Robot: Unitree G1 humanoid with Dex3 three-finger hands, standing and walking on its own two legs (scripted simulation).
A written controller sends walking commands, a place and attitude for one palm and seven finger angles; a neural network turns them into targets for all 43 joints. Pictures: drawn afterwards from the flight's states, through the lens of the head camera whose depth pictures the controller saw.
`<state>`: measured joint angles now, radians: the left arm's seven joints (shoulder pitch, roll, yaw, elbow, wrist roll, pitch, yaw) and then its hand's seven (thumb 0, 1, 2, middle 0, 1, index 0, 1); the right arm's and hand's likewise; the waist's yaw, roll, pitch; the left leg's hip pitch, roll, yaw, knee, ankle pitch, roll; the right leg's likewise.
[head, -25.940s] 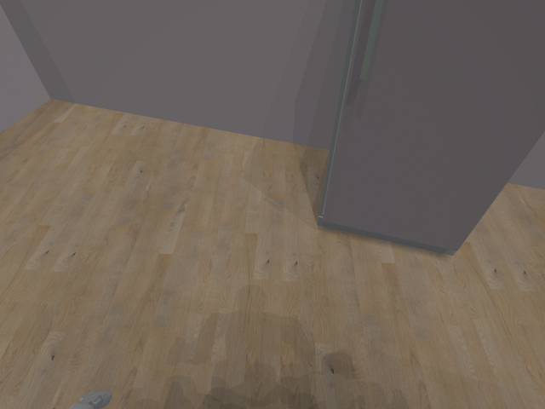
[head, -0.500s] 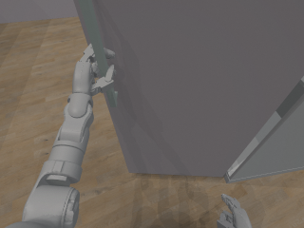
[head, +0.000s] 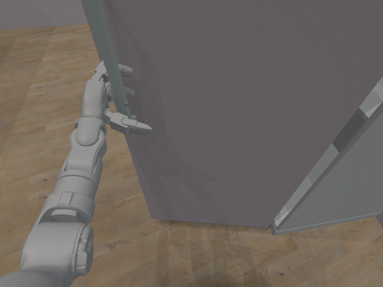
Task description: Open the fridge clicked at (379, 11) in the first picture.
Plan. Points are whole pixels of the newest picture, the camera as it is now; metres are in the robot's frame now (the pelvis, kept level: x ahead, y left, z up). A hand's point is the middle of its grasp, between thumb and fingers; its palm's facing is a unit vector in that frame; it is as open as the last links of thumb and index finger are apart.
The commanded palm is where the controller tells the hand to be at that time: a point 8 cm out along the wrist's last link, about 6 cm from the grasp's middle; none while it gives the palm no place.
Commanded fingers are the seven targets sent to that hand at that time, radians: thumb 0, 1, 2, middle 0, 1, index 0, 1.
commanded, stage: loosen the grip on the handle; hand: left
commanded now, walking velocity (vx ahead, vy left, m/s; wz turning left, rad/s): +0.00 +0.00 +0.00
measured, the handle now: (118, 75) +0.49 +0.14 +0.19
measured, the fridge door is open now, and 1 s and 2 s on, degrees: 76 71 71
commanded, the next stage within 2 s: slip the hand off the handle in 0.14 s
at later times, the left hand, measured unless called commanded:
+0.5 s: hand (106, 92) +0.47 +0.17 +0.16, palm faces +0.05 -0.98 -0.17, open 14.7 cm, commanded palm +0.43 +0.22 +0.17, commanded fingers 0.00 -0.55 0.20 -0.25 -1.15 -0.25 -1.15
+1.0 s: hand (86, 104) +0.43 +0.20 +0.16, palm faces +0.02 -0.98 -0.20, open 14.7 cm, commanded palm +0.40 +0.25 +0.17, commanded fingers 0.00 -0.55 0.20 -0.25 -1.15 -0.25 -1.15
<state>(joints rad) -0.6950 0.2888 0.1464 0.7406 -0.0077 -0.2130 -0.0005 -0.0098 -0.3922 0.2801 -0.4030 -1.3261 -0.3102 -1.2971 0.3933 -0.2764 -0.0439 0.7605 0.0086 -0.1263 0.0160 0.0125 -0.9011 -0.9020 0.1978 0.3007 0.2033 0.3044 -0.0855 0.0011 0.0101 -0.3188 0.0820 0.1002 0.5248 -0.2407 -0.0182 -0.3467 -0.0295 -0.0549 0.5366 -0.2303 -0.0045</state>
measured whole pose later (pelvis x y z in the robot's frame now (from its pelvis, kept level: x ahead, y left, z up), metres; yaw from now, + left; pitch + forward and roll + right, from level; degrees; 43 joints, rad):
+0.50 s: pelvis +0.03 +0.02 +0.00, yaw +0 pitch +4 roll +0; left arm -0.69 0.32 0.20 0.74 -0.02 -0.23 -0.06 -0.02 -0.55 0.20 -0.29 -1.17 -0.26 -1.15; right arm 0.30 -0.24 -0.02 0.73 0.01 -0.10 -0.01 0.01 -0.90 -0.90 0.20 0.30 0.20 0.30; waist -0.07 0.00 -0.01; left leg -0.29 0.07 0.11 0.50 -0.27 -0.01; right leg -0.31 -0.04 -0.04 0.48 -0.23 0.02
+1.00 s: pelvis +0.02 +0.02 +0.00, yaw +0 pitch +3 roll -1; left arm -0.56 0.36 0.20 0.61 -0.07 -0.21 -0.15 -0.02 -0.55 0.20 -0.26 -1.15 -0.25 -1.15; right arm 0.33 -0.24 -0.01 0.72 0.03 -0.08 -0.03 0.01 -0.90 -0.90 0.20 0.30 0.21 0.30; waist -0.05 0.02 -0.02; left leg -0.29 0.06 0.10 0.53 -0.28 0.00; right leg -0.29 -0.05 -0.05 0.49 -0.24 0.03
